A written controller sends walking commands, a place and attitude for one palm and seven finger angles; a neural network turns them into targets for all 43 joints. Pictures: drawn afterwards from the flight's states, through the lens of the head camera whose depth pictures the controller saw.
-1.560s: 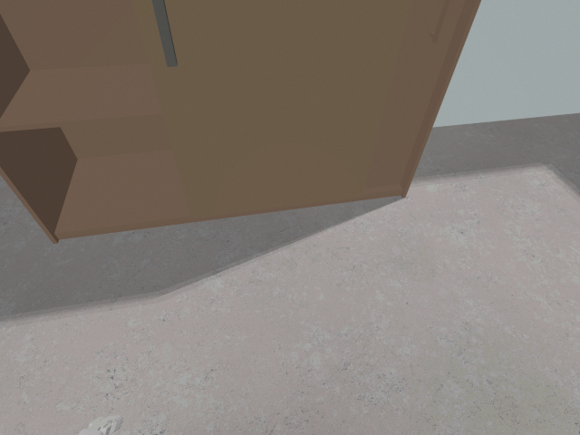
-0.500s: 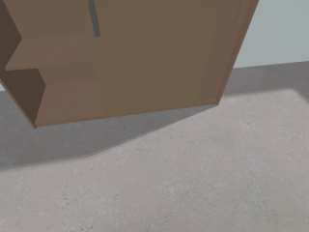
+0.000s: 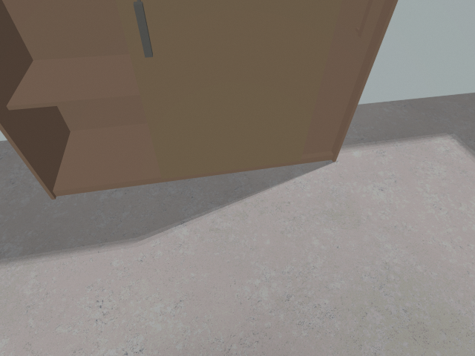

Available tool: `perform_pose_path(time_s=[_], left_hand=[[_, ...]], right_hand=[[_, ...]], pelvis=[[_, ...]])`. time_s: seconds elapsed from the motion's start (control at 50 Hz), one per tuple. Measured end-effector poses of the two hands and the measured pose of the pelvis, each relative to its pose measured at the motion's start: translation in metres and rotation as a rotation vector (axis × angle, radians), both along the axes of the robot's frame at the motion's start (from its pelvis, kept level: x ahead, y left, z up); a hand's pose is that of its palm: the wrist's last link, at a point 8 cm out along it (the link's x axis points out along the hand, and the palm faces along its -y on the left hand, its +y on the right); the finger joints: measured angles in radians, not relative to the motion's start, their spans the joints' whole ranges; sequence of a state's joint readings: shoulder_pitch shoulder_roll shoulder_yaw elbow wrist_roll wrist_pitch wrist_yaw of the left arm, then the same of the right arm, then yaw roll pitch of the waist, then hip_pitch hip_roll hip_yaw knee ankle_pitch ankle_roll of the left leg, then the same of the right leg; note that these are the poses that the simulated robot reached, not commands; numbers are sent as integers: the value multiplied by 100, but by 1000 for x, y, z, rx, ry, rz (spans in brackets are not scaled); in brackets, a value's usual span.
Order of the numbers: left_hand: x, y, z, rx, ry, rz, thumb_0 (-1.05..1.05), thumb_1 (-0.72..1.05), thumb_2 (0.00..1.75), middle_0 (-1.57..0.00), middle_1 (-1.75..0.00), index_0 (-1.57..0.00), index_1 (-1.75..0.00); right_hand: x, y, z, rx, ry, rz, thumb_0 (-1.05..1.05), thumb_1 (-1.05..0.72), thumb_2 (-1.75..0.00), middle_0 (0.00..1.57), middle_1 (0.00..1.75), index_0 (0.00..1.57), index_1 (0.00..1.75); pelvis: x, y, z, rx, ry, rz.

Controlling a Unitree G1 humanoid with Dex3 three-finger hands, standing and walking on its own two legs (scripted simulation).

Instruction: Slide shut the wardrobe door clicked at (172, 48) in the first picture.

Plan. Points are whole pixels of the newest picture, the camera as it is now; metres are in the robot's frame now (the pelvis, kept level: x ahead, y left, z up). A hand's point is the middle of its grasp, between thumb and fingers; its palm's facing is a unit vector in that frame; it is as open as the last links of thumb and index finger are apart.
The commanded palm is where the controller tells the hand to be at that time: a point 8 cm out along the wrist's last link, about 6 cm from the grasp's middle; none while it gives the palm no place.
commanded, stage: walk to a spot facing it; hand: right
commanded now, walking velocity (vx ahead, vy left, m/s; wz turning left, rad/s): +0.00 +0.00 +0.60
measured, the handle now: (143, 28) +1.09 +0.39 +0.08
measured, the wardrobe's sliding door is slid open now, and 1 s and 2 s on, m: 0.57 0.57 0.57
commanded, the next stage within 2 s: turn to face it in 1.82 s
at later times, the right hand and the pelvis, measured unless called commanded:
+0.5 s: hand out of the picture +0.05 -0.16 -0.17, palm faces -0.16 +0.95 -0.28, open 7.3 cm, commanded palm none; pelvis -0.03 +0.04 -0.02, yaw +13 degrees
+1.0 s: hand out of the picture +0.13 -0.19 -0.18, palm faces -0.37 +0.90 -0.21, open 7.3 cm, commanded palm none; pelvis +0.04 +0.00 -0.01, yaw +29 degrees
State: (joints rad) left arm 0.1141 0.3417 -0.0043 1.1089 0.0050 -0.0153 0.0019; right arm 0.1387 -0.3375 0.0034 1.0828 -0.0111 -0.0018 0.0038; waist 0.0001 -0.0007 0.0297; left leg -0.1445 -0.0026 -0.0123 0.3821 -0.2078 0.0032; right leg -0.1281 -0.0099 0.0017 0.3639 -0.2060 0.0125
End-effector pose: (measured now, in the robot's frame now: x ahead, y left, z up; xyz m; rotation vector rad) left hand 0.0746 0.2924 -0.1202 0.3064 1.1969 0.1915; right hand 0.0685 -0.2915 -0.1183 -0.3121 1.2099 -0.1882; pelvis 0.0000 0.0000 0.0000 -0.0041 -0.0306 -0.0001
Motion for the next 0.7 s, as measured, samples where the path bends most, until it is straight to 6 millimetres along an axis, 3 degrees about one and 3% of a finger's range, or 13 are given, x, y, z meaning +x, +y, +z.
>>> perform_pose_path(time_s=[0.16,0.3,0.44,0.58,0.7], left_hand=[[-8,-7,-6,-13,-23,50,0,91,90,-20,-30,-20,-30],[-44,-20,-28,-78,-10,142,0,90,90,-20,-30,-20,-30],[-79,-6,-59,-141,24,239,0,90,90,-20,-30,-20,-30],[-93,8,-34,-136,9,294,0,91,90,-20,-30,-20,-30],[-99,18,-18,-100,-34,342,0,91,90,-20,-30,-20,-30]], right_hand=[[-2,9,-8,8,34,17,0,-91,-90,20,30,20,30],[-7,37,-25,50,81,73,0,-91,-90,20,30,20,30],[-12,75,-29,44,72,123,0,-91,-90,20,30,20,30],[-22,96,-11,61,108,149,0,-91,-90,20,30,20,30],[-9,97,-6,76,99,198,0,-91,-90,21,30,20,30]], pelvis=[[-4,0,-5,-5,7,56],[-15,8,-17,-34,5,135],[-25,30,-31,-29,0,205],[-32,39,-9,-46,26,273],[-25,37,-2,-40,51,333]])
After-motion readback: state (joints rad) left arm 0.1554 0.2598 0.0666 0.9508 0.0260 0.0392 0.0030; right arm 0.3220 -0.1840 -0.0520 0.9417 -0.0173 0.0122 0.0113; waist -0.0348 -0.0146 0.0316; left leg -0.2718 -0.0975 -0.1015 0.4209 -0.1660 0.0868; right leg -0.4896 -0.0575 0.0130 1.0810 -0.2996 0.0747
